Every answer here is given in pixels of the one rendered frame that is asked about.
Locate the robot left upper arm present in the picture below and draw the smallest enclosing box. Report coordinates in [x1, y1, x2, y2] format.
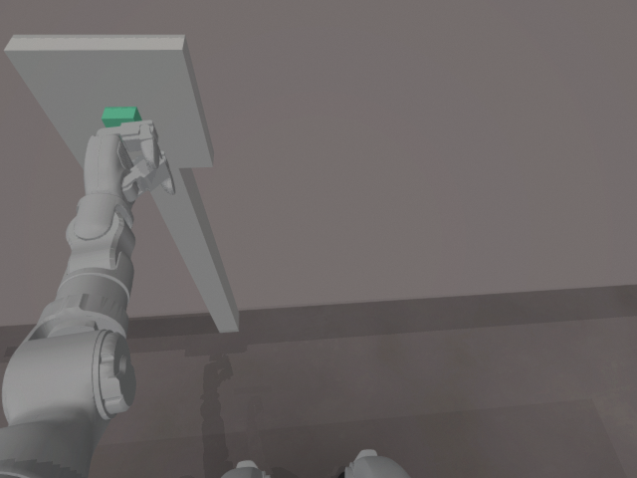
[0, 330, 136, 478]

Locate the button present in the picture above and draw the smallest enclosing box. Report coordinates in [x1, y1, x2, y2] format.
[102, 107, 142, 127]

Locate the right robot shin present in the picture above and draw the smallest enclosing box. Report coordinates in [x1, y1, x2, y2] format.
[353, 449, 377, 462]

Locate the panel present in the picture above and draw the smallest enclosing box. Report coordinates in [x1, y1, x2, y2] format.
[4, 35, 239, 333]

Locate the left robot hand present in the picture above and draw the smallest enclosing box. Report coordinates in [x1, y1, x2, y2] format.
[84, 120, 175, 210]

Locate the left robot forearm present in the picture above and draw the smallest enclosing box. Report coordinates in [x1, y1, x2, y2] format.
[2, 193, 135, 424]

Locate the right robot thigh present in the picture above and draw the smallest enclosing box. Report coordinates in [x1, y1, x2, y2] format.
[344, 456, 411, 478]

